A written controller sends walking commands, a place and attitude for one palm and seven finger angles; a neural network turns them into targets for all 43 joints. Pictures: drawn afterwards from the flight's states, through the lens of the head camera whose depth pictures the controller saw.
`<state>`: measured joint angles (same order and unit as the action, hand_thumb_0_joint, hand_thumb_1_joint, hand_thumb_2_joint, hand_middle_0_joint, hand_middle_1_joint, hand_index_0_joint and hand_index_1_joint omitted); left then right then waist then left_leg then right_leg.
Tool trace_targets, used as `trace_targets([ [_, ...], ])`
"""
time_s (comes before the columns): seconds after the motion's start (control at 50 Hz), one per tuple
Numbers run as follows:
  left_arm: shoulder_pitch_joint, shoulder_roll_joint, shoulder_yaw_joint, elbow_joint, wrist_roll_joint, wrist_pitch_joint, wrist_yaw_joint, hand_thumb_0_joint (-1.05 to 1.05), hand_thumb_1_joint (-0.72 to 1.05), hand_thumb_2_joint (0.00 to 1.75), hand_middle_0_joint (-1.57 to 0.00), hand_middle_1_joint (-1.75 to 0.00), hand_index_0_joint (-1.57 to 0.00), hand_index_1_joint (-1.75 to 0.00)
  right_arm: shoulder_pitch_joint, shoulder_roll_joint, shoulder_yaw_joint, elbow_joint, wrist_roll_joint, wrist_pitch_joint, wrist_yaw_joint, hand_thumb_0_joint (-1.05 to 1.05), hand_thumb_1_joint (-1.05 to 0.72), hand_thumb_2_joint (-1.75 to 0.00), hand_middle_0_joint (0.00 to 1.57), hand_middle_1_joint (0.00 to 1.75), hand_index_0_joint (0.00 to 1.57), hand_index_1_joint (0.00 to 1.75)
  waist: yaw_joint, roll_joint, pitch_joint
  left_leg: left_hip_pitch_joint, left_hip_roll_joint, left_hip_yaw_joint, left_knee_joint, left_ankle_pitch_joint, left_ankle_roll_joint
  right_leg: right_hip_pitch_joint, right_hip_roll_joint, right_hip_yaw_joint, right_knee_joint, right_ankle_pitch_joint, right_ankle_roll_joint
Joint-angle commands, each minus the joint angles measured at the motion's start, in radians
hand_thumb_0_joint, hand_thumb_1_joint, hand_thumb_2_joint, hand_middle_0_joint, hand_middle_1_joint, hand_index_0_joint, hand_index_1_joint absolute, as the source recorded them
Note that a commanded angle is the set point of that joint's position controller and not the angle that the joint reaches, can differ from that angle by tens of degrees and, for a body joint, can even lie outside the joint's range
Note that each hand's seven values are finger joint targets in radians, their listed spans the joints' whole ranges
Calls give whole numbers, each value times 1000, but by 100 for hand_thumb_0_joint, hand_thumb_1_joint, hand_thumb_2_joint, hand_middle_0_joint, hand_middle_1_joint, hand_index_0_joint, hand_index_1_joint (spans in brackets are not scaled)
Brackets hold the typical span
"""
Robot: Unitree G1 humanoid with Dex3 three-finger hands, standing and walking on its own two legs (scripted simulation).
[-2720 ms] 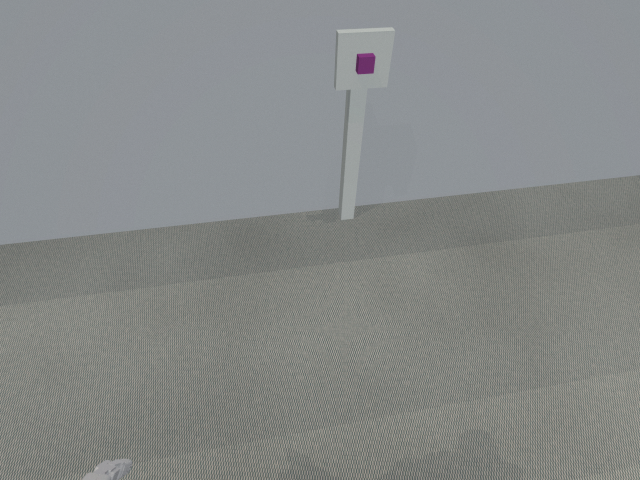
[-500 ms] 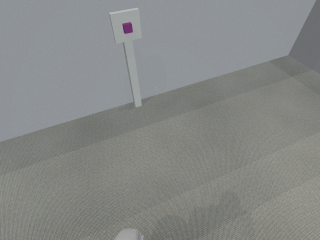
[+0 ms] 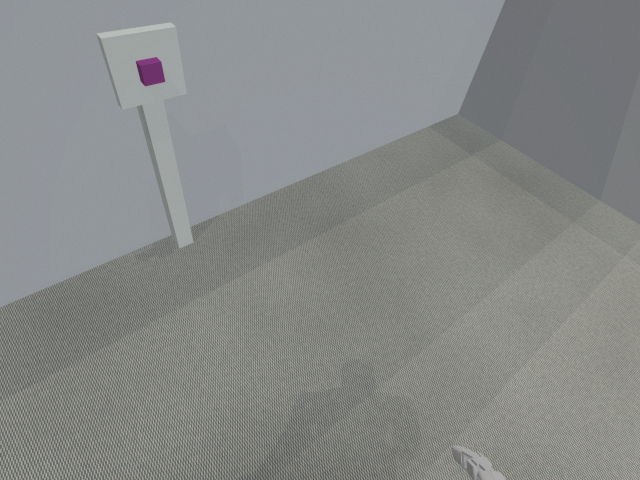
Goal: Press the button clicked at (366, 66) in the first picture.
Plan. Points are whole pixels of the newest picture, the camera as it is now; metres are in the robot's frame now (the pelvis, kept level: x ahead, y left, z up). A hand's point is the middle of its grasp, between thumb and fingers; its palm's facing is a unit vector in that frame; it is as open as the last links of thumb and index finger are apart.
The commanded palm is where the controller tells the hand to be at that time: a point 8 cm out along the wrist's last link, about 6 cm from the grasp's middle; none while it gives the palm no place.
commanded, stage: walk to a spot facing it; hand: left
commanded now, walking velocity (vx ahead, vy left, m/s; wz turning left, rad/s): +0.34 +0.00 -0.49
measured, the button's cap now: (150, 71) +0.98 +0.54 -0.03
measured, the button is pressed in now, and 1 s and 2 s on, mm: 0 0 0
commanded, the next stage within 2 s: none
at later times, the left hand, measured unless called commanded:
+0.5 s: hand (234, 362) +0.32 +0.17 -0.18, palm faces -0.29 -0.96 -0.06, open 7.4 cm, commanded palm none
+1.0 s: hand (232, 276) +0.50 +0.22 -0.18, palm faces -0.38 -0.90 -0.21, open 7.4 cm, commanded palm none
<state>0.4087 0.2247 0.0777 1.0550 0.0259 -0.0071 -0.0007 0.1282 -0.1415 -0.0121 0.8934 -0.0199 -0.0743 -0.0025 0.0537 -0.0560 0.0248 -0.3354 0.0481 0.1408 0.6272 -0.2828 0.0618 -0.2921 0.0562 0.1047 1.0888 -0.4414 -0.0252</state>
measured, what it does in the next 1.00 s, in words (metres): walks ahead, turning right: right foot, then left foot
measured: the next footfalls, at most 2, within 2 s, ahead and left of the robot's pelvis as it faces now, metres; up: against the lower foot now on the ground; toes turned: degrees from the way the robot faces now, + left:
right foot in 0.62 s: +0.30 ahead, -0.04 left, +0.00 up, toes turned -27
left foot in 1.00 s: +0.63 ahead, +0.08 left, +0.00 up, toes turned -20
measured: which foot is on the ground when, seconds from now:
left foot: down 0.00-0.62, up 0.64-0.98, down 1.00-1.00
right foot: up 0.00-0.60, down 0.62-1.00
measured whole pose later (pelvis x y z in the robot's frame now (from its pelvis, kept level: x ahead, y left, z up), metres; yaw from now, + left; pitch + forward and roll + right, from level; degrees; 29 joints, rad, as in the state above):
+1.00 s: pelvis +0.44 +0.03 -0.01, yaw -29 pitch +1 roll -1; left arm 0.37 0.21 0.07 1.04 0.02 -0.05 0.00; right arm 0.10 -0.23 -0.05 0.90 -0.03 -0.06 0.00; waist 0.05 -0.01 0.06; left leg -0.46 0.12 0.11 0.59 -0.14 -0.04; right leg -0.07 0.01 0.02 0.57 -0.49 -0.01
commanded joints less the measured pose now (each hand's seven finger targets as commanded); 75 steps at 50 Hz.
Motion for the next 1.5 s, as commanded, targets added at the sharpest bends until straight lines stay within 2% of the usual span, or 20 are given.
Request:
trace_targets([
  [0.0,-27,32,20,-98,13,-8,-30,0,90,90,-20,-30,-20,-30,154,-132,-40,22,1,-14,-21,0,-90,-90,20,30,20,30,-29,176,101,75,283,-286,-456,-30,-52,-288,-126,-46,210,184,16],
  [0.1,-26,-1,23,-95,13,28,-30,0,90,90,-20,-30,-20,-30,239,-104,-40,69,8,-31,-33,0,-90,-90,20,30,20,30,-11,182,52,159,225,-63,-424,284,-120,-360,-119,-67,210,324,37],
  [0.4,-380,-37,-12,-163,2,29,-37,0,90,90,-20,-30,-20,-30,533,-87,-12,223,-4,-21,-58,0,-90,-90,20,30,20,30,-101,159,146,494,251,92,-381,851,-117,-496,-79,-252,-147,277,-8],
  [0.52,-203,7,3,-118,4,4,-19,0,90,90,-20,-30,-20,-30,485,-146,-36,202,5,0,-49,0,-90,-90,20,30,20,30,-4,257,29,446,258,213,-27,1444,-110,-107,54,-386,-373,149,-95],
  [0.56,9,81,27,-62,9,-19,-11,0,90,90,-20,-30,-20,-30,393,-151,-41,161,16,-1,-34,0,-90,-90,20,30,20,30,101,253,-66,170,271,198,351,1060,-101,287,-29,-277,-540,241,-156],
  [0.58,110,153,41,-42,4,-27,-4,0,90,90,-20,-30,-20,-30,361,-86,-34,114,31,-2,-27,0,-90,-90,20,30,20,30,131,45,-141,-142,123,166,705,98,-106,530,-294,133,-615,368,-286],
  [0.6,106,191,43,-39,-24,-28,4,0,90,90,-20,-30,-20,-30,287,-72,-45,69,29,-11,-30,0,-90,-90,20,30,20,30,96,-6,-163,-329,24,32,912,-287,-104,556,-440,442,-716,559,-364],
  [0.66,-62,98,25,-74,-16,-45,17,0,90,90,-20,-30,-20,-30,268,-46,-53,45,3,14,-20,0,-90,-90,20,30,20,30,-42,46,37,-360,120,-126,782,-61,-105,259,-359,196,-795,608,-144],
  [0.76,-108,71,10,-80,3,-77,15,0,90,90,-20,-30,-20,-30,227,-36,-52,46,-5,46,-5,0,-90,-90,20,30,20,30,-105,36,85,-214,134,-81,485,-34,-133,-12,-249,11,-821,600,-187],
  [0.9,-33,130,21,-65,-3,-66,5,0,90,90,-20,-30,-20,-30,20,-93,-42,-28,-5,10,17,0,-90,-90,20,30,20,30,-29,-107,25,-82,26,21,23,102,-117,155,-185,11,-687,719,-119],
  [0.94,-54,143,24,-73,-10,-60,7,0,90,90,-20,-30,-20,-30,142,-150,-57,6,-9,0,1,0,-90,-90,20,30,20,30,-98,-59,-67,159,6,28,-121,159,-104,136,-175,15,-500,786,-86],
  [0.96,-56,114,23,-87,-15,-58,7,0,90,90,-20,-30,-20,-30,289,-232,-78,44,-15,-6,-9,0,-90,-90,20,30,20,30,-157,66,-165,435,115,-81,-144,238,-81,-10,-133,-8,-291,609,-46],
  [0.98,-17,52,17,-106,-30,-57,-6,0,90,90,-20,-30,-20,-30,410,-368,-111,66,-29,-10,-15,0,-90,-90,20,30,20,30,-193,370,-315,669,454,-453,-160,374,39,-252,-4,-133,65,-7,8],
  [1.0,-46,69,15,-121,-22,-62,-5,0,90,90,-20,-30,-20,-30,423,-358,-93,72,-16,2,-13,0,-90,-90,20,30,20,30,-193,351,-323,631,534,-541,-253,353,92,-308,-24,-64,263,-162,0],
  [1.08,-143,44,18,-130,-4,-22,-28,0,90,90,-20,-30,-20,-30,159,-184,-49,32,-10,-8,-19,0,-90,-90,20,30,20,30,-82,204,22,195,402,-166,-312,419,17,-329,-165,-93,279,52,42],
  [1.2,-127,-16,23,-160,-3,45,-34,0,90,90,-20,-30,-20,-30,105,-163,-68,27,-5,9,-22,0,-90,-90,20,30,20,30,-29,245,33,65,331,97,-353,334,9,-233,-173,-178,-5,167,74],
  [1.34,-220,9,22,-225,2,27,-31,0,90,90,-20,-30,-20,-30,116,-237,-101,17,-11,43,-12,0,-90,-90,20,30,20,30,-64,227,-15,212,362,137,-185,378,-2,-123,-130,-234,-381,190,56],
  [1.38,-115,61,31,-203,5,8,-24,0,90,90,-20,-30,-20,-30,125,-240,-100,8,-9,53,-6,0,-90,-90,20,30,20,30,1,128,-76,173,325,180,67,442,-57,79,-90,-255,-537,289,33],
  [1.42,21,282,70,-170,-3,-19,-3,0,90,90,-20,-30,-20,-30,146,-135,-69,-55,1,62,3,0,-90,-90,20,30,20,30,44,-324,-202,-280,67,97,628,-368,-161,386,-476,330,-654,1018,-157],
  [1.48,-119,215,59,-209,-16,2,23,0,90,90,-20,-30,-20,-30,77,-155,-63,-60,7,81,-16,0,-90,-90,20,30,20,30,0,-157,-173,-306,127,-107,666,-237,-150,305,-395,215,-680,812,-170],
])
